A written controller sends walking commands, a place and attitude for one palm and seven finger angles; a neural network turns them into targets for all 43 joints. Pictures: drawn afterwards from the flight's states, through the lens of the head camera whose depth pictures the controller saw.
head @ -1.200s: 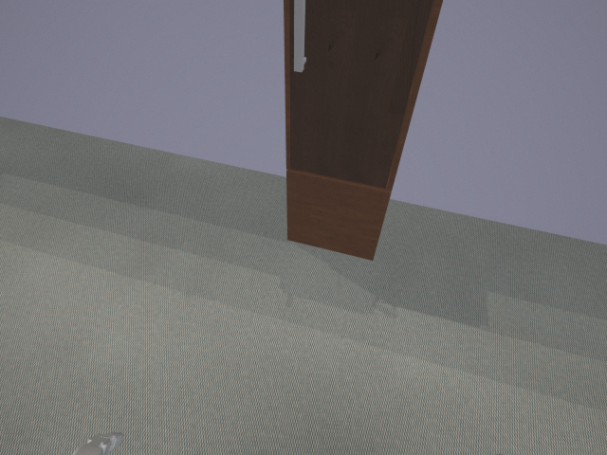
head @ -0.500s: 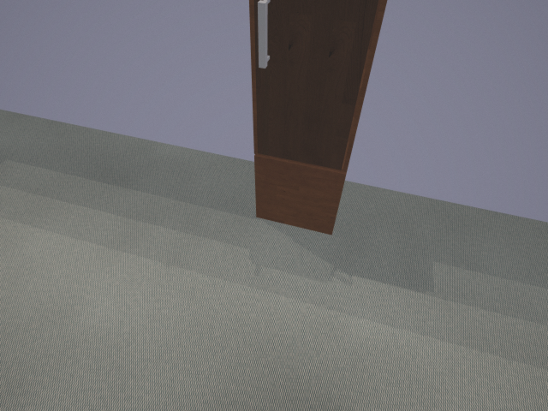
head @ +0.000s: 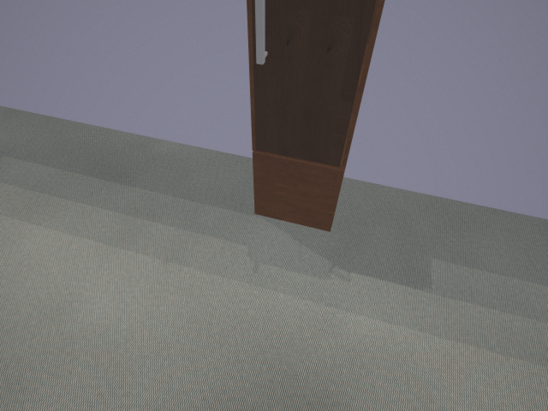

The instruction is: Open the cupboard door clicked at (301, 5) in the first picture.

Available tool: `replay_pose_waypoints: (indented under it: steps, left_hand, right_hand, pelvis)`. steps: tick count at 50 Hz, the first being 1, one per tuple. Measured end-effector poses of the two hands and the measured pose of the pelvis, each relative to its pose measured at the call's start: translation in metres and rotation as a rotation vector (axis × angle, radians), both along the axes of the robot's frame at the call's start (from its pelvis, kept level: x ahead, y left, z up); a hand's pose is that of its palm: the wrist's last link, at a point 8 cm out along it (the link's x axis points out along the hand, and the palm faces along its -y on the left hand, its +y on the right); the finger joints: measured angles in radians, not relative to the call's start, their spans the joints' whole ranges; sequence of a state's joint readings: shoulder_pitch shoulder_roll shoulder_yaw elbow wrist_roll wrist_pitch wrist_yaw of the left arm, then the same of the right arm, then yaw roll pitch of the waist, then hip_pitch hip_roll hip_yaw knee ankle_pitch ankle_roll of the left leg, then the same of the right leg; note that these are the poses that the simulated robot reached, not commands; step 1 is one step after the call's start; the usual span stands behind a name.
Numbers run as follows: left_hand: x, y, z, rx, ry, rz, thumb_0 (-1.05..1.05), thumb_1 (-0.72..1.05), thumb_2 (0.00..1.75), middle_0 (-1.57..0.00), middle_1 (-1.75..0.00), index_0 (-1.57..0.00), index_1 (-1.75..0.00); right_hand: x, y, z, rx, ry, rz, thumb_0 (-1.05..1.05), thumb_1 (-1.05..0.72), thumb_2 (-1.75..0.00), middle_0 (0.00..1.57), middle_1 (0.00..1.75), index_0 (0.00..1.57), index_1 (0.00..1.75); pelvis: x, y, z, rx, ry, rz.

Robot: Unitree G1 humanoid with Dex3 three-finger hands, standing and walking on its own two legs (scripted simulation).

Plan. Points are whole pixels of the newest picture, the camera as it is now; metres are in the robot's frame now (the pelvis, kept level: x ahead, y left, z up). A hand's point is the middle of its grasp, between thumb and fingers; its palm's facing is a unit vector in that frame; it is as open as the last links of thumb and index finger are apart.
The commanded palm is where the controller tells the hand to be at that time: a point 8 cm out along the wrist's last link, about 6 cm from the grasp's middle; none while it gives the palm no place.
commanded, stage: look at it before walking up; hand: left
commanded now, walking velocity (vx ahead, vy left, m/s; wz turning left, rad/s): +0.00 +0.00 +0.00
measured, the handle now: (262, 29) +1.06 +0.09 +0.11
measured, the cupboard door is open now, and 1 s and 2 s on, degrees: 0 0 0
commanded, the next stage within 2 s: turn to face it in 0.34 s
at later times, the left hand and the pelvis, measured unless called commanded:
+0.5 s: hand out of the picture +0.09 +0.25 -0.15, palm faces -0.04 -0.94 -0.34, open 7.3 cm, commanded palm none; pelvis +0.01 +0.00 +0.00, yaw +0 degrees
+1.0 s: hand out of the picture +0.08 +0.18 -0.18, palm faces -0.15 -0.97 -0.21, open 7.3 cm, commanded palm none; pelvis +0.00 +0.00 -0.02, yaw -7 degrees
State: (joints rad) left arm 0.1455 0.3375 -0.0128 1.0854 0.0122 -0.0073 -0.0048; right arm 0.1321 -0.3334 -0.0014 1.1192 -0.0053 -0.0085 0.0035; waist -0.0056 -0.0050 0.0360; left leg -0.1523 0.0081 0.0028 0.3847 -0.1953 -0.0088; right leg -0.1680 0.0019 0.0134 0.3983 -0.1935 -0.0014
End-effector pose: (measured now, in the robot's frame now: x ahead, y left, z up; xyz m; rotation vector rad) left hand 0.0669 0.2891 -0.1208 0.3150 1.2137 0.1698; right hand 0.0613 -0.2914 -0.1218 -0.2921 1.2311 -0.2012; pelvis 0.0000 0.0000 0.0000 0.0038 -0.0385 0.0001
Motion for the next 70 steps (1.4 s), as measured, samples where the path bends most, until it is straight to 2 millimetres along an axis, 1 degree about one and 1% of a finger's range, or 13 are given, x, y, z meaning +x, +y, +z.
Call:
replay_pose_waypoints:
  steps: [21, 28, 32, 37, 43, 47, 51, 57, 62, 64, 66, 68, 70]
  left_hand:
    - [0.015, 0.003, 0.002, 0.007, -0.001, 0.002, 0.0, 0.91, 0.89, -0.2, -0.3, -0.21, -0.3]
    - [0.019, 0.004, 0.003, 0.012, 0.003, -0.002, 0.0, 0.91, 0.89, -0.2, -0.3, -0.21, -0.3]
    - [0.02, -0.001, -0.001, 0.011, 0.019, -0.01, 0.0, 0.91, 0.89, -0.2, -0.3, -0.21, -0.3]
    - [0.018, -0.019, -0.012, -0.023, 0.048, -0.036, 0.0, 0.91, 0.89, -0.2, -0.3, -0.2, -0.3]
    - [0.013, -0.046, -0.023, -0.076, 0.066, -0.071, 0.0, 0.91, 0.89, -0.2, -0.3, -0.2, -0.3]
    - [0.011, -0.057, -0.028, -0.098, 0.069, -0.09, 0.0, 0.91, 0.89, -0.2, -0.3, -0.21, -0.3]
    - [0.011, -0.058, -0.032, -0.117, 0.064, -0.097, 0.0, 0.91, 0.89, -0.2, -0.3, -0.21, -0.3]
    - [0.019, -0.048, -0.034, -0.125, 0.055, -0.118, 0.0, 0.91, 0.89, -0.2, -0.3, -0.21, -0.3]
    - [0.026, -0.046, -0.025, -0.1, 0.049, -0.146, 0.0, 0.91, 0.89, -0.2, -0.3, -0.2, -0.3]
    - [0.027, -0.05, -0.022, -0.093, 0.044, -0.162, 0.0, 0.91, 0.89, -0.2, -0.3, -0.2, -0.3]
    - [0.026, -0.055, -0.024, -0.085, 0.031, -0.172, 0.0, 0.91, 0.89, -0.2, -0.3, -0.2, -0.29]
    - [0.02, -0.061, -0.025, -0.085, 0.023, -0.16, 0.0, 0.91, 0.89, -0.2, -0.3, -0.2, -0.29]
    - [0.01, -0.065, -0.022, -0.095, 0.027, -0.132, 0.0, 0.91, 0.89, -0.2, -0.3, -0.2, -0.3]
  right_hand:
    - [0.028, 0.001, 0.003, -0.005, -0.027, 0.017, 0.01, -0.9, -0.9, 0.21, 0.3, 0.2, 0.3]
    - [0.032, 0.0, 0.003, -0.006, -0.033, 0.011, 0.01, -0.9, -0.9, 0.21, 0.3, 0.2, 0.3]
    - [0.028, 0.003, -0.001, 0.0, -0.045, -0.019, 0.01, -0.9, -0.9, 0.21, 0.3, 0.2, 0.3]
    - [0.01, 0.017, -0.011, 0.037, -0.038, -0.069, 0.01, -0.9, -0.9, 0.2, 0.3, 0.2, 0.3]
    - [-0.026, 0.033, -0.026, 0.089, 0.014, -0.134, 0.01, -0.9, -0.9, 0.21, 0.3, 0.2, 0.3]
    - [-0.05, 0.039, -0.033, 0.104, 0.048, -0.182, 0.01, -0.9, -0.9, 0.21, 0.3, 0.2, 0.3]
    - [-0.074, 0.046, -0.033, 0.095, 0.081, -0.221, 0.01, -0.9, -0.9, 0.21, 0.3, 0.2, 0.3]
    - [-0.103, 0.061, -0.026, 0.081, 0.091, -0.278, 0.01, -0.9, -0.9, 0.2, 0.3, 0.2, 0.3]
    - [-0.116, 0.068, -0.026, 0.105, 0.084, -0.31, 0.01, -0.9, -0.9, 0.2, 0.3, 0.2, 0.3]
    - [-0.118, 0.068, -0.031, 0.125, 0.078, -0.321, 0.01, -0.9, -0.9, 0.2, 0.3, 0.2, 0.3]
    - [-0.122, 0.067, -0.04, 0.148, 0.076, -0.332, 0.01, -0.9, -0.9, 0.2, 0.3, 0.2, 0.3]
    - [-0.124, 0.067, -0.047, 0.168, 0.096, -0.332, 0.01, -0.9, -0.9, 0.2, 0.3, 0.2, 0.3]
    - [-0.12, 0.067, -0.045, 0.185, 0.119, -0.318, 0.01, -0.9, -0.9, 0.2, 0.3, 0.2, 0.3]
  pelvis:
    - [0.013, 0.0, 0.001, 0.0, 0.006, -0.001]
    - [0.015, 0.0, 0.001, 0.001, 0.008, -0.015]
    - [0.015, 0.0, -0.001, 0.002, 0.011, -0.041]
    - [0.012, -0.001, -0.006, 0.006, 0.012, -0.075]
    - [0.005, -0.003, -0.011, 0.011, 0.017, -0.104]
    - [-0.001, -0.002, -0.015, 0.007, 0.024, -0.114]
    - [-0.006, 0.005, -0.016, 0.0, 0.027, -0.119]
    - [-0.011, 0.016, -0.015, 0.007, 0.031, -0.165]
    - [-0.011, 0.013, -0.011, 0.003, 0.031, -0.213]
    - [-0.009, 0.009, -0.011, 0.003, 0.029, -0.226]
    - [-0.006, 0.003, -0.017, 0.014, 0.027, -0.234]
    - [-0.003, 0.0, -0.019, -0.001, 0.021, -0.226]
    - [0.003, -0.001, -0.015, -0.005, 0.018, -0.216]
